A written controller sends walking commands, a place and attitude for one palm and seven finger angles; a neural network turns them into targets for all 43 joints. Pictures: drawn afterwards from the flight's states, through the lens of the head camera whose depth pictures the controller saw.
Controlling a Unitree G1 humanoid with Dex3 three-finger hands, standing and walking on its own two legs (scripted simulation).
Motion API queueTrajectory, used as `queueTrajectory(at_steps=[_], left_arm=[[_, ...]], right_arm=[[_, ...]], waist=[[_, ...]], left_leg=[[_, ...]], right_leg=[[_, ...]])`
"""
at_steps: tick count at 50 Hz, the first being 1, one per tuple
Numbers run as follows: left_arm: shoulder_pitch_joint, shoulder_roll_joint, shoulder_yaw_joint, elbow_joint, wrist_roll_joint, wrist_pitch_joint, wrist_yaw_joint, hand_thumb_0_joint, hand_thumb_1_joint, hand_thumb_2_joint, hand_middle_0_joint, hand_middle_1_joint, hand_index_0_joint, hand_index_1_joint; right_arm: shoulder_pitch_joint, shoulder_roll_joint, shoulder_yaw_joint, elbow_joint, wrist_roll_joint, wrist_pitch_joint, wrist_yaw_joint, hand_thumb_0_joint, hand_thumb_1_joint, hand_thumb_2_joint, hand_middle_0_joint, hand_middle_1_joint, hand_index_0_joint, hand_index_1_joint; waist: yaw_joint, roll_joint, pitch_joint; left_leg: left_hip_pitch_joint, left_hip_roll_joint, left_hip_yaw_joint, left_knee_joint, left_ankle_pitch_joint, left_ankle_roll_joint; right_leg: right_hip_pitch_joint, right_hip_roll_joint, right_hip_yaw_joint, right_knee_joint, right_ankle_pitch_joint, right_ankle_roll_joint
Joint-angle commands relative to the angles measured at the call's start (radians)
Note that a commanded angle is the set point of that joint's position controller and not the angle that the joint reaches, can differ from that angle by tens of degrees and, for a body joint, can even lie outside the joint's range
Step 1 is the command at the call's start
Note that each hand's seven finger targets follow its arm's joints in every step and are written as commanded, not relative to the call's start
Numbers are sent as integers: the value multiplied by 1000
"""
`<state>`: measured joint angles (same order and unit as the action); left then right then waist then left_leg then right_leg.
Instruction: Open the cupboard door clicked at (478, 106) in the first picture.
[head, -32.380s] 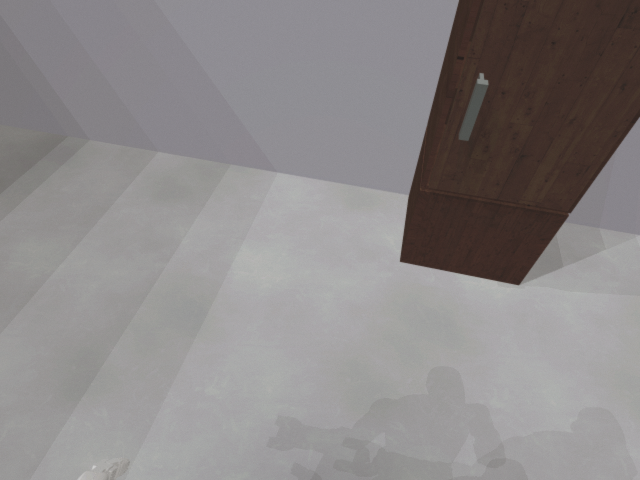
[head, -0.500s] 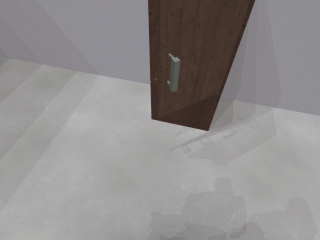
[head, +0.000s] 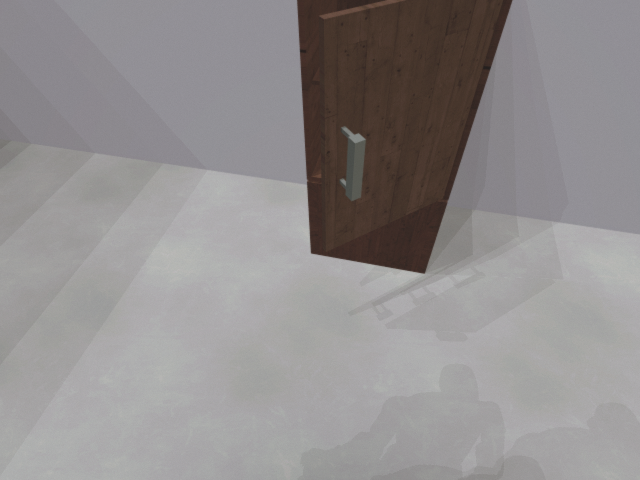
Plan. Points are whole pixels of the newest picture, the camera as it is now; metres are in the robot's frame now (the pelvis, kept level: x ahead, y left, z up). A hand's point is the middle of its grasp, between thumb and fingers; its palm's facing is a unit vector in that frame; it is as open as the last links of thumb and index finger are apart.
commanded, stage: let the arm hang, fingers relaxed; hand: left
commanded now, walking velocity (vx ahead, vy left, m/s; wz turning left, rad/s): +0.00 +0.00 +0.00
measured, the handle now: (349, 163) +0.73 -0.02 -0.05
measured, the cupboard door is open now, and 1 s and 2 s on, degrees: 43 43 43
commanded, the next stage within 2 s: look to check the result in 0.26 s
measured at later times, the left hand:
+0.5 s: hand out of the picture +0.04 +0.21 -0.17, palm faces +0.00 -0.96 -0.26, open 7.4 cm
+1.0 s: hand out of the picture +0.08 +0.22 -0.16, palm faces -0.02 -0.95 -0.31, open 7.4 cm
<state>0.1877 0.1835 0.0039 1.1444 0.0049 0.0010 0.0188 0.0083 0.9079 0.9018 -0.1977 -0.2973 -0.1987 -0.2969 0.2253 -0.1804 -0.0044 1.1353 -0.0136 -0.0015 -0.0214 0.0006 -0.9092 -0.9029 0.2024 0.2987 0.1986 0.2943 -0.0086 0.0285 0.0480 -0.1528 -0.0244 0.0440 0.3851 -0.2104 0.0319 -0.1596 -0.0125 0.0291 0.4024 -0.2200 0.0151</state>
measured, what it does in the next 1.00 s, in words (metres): stands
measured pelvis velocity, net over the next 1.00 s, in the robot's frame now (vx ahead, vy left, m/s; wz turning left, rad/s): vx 0.01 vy -0.01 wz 0.00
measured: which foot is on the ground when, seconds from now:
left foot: down 0.00-1.00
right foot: down 0.00-1.00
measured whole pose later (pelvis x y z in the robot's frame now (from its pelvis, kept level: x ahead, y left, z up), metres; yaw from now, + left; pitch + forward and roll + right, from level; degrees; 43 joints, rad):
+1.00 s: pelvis +0.01 -0.01 +0.00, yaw +0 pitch -1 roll +0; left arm 0.10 0.28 0.01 1.14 0.01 -0.02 0.00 0.01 0.90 0.90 -0.20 -0.30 -0.20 -0.30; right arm 0.12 -0.30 -0.01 1.13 -0.01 -0.01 -0.01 0.00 -0.91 -0.90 0.20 0.30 0.20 0.29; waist -0.01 0.02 0.06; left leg -0.11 -0.01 0.04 0.32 -0.19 0.02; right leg -0.12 0.00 0.02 0.33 -0.19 0.01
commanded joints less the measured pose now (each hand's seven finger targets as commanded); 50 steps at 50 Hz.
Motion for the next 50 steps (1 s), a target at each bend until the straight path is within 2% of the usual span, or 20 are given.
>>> queueTrajectory(at_steps=[1, 6, 11, 15, 16, 19, 27, 31, 42, 49, 50], left_arm=[[33, 147, 27, -35, 7, -15, 14, 0, 900, 900, -200, -300, -200, -300], [27, 151, 29, -38, 7, -17, 12, 0, 900, 900, -200, -300, -200, -300], [19, 159, 32, -41, 7, -21, 11, 0, 900, 900, -200, -300, -200, -300], [8, 171, 33, -40, 6, -23, 9, 0, 900, 900, -200, -300, -200, -300], [5, 179, 35, -43, 7, -24, 10, 0, 900, 900, -200, -300, -200, -300], [-3, 187, 34, -40, 5, -24, 9, 0, 900, 900, -200, -300, -200, -300], [-32, 221, 36, -39, 6, -24, 6, 0, 900, 900, -200, -300, -200, -300], [-44, 240, 38, -44, 6, -28, 5, 0, 900, 900, -200, -300, -200, -300], [-88, 278, 37, -51, 7, -31, 1, 0, 900, 900, -200, -300, -200, -300], [-111, 302, 40, -63, 6, -32, -1, 0, 900, 900, -200, -300, -200, -300], [-106, 283, 40, -66, 6, -26, -1, 0, 900, 900, -200, -300, -200, -300]], right_arm=[[49, -126, -19, -22, -3, -14, -7, 0, -900, -900, 200, 300, 200, 300], [37, -132, -22, -24, -5, -16, -7, 0, -900, -900, 200, 300, 200, 300], [25, -143, -25, -27, -4, -17, -7, 0, -900, -900, 200, 300, 200, 300], [17, -157, -27, -28, -6, -19, -8, 0, -900, -900, 200, 300, 200, 300], [19, -162, -28, -31, -3, -19, -7, 0, -900, -900, 200, 300, 200, 300], [8, -175, -29, -30, -5, -22, -8, 0, -900, -900, 200, 300, 200, 300], [-17, -206, -30, -33, -4, -20, -5, 0, -900, -900, 200, 300, 200, 300], [-34, -231, -33, -39, -3, -20, -3, 0, -900, -900, 200, 300, 200, 300], [-83, -272, -33, -45, -5, -22, 3, 0, -900, -900, 200, 300, 200, 300], [-103, -301, -37, -53, -5, -23, 3, 0, -900, -900, 200, 300, 200, 300], [-90, -281, -36, -54, -7, -21, 0, 0, -900, -900, 200, 300, 200, 300]], waist=[[4, -30, -1], [3, -10, -6], [2, -29, -11], [-1, -2, -27], [1, -26, -29], [0, -15, -35], [1, -20, -22], [1, -32, -50], [-1, -23, -44], [-4, -36, -56], [-6, -34, -66]], left_leg=[[-5, 127, -108, -86, 99, -4], [-2, 124, -107, -91, 82, -6], [9, 124, -107, -87, 97, -4], [23, 127, -108, -91, 110, -7], [20, 129, -109, -88, 119, -4], [38, 131, -107, -88, 150, -6], [29, 135, -117, -105, 123, -7], [50, 136, -117, -98, 140, -5], [50, 141, -122, -119, 137, -12], [77, 145, -116, -112, 170, -14], [89, 150, -101, -90, 191, -17]], right_leg=[[-18, -79, 58, -68, 95, -41], [-15, -78, 62, -72, 91, -42], [-13, -80, 66, -80, 104, -45], [-5, -82, 68, -79, 115, -46], [4, -82, 66, -80, 125, -47], [4, -86, 68, -78, 149, -48], [12, -89, 66, -93, 120, -48], [24, -91, 72, -101, 141, -50], [30, -96, 75, -115, 137, -47], [25, -97, 83, -112, 184, -48], [14, -97, 87, -95, 217, -48]])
